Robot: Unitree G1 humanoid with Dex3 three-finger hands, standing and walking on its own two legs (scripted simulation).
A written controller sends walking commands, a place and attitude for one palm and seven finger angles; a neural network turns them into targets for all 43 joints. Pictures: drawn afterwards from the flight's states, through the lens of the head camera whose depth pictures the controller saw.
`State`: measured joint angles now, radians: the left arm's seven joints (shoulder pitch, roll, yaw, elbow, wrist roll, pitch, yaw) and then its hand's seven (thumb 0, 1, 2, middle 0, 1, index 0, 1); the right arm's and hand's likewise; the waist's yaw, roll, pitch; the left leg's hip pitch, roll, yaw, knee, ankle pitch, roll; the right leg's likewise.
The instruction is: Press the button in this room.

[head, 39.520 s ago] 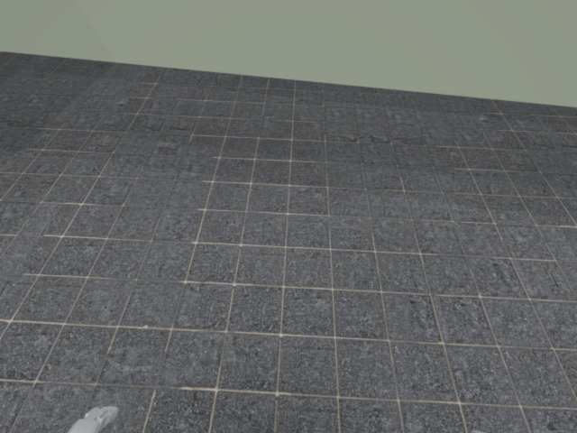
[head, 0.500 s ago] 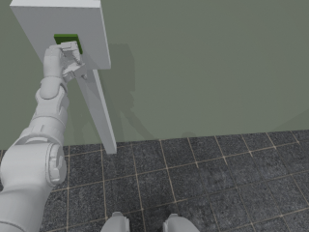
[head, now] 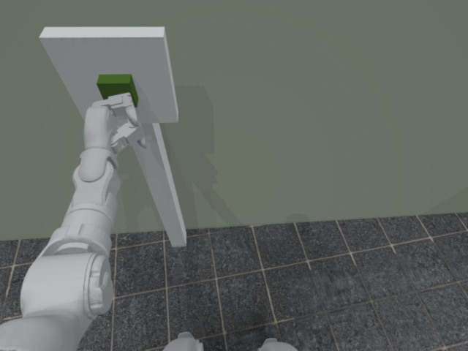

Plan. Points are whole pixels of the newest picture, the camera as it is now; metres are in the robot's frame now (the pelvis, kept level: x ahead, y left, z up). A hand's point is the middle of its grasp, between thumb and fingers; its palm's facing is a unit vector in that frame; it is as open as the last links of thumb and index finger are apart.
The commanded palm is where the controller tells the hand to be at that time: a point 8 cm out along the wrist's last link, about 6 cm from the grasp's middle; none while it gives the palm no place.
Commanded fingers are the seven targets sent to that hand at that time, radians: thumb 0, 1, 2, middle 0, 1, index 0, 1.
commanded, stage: pull the fist back off the button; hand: left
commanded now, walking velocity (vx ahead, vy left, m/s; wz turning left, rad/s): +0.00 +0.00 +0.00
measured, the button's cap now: (119, 90) +0.53 +0.18 +0.14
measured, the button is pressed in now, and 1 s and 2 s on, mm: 0 0 0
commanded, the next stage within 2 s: draw the hand back to the body in 0.50 s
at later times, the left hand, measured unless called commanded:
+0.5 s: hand (133, 164) +0.40 +0.15 +0.10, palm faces +0.05 -1.00 -0.02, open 3.1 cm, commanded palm +0.38 +0.20 +0.11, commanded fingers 0.00 0.90 0.90 -1.30 -1.50 -1.30 -1.50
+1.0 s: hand (98, 188) +0.33 +0.18 +0.14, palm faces +0.07 -1.00 -0.03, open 3.1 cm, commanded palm +0.30 +0.22 +0.15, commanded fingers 0.00 0.90 0.90 -1.30 -1.50 -1.30 -1.50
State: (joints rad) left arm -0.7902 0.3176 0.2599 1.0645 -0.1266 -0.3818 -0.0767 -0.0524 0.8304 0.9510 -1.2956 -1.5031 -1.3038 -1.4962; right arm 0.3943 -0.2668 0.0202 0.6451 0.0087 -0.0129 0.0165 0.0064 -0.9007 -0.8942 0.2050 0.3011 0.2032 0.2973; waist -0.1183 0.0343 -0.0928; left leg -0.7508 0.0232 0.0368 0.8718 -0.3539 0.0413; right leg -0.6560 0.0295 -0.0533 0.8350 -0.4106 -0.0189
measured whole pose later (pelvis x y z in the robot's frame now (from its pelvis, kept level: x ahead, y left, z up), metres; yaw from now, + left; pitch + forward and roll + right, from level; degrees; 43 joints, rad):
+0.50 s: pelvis +0.03 -0.01 +0.01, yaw +1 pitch +8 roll -1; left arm -0.28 0.21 0.14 0.48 -0.19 -0.25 -0.08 0.01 0.90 0.90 -1.30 -1.50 -1.30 -1.50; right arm 0.27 -0.25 0.01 0.56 0.04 -0.01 0.00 0.01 -0.90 -0.89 0.20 0.30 0.20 0.30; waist -0.03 0.03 -0.08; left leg -0.56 0.01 0.03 0.78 -0.37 0.02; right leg -0.46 0.03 -0.06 0.75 -0.43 -0.03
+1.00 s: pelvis +0.03 -0.02 +0.03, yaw +1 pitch +3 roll +0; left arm -0.04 0.26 0.20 0.20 -0.27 -0.12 -0.17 0.01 0.90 0.90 -1.30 -1.50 -1.30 -1.50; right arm 0.27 -0.27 0.02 0.57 0.07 -0.02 -0.04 0.01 -0.90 -0.89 0.20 0.30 0.20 0.30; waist 0.00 0.05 -0.08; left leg -0.40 0.02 0.03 0.67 -0.32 0.01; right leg -0.32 0.03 -0.05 0.65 -0.39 -0.04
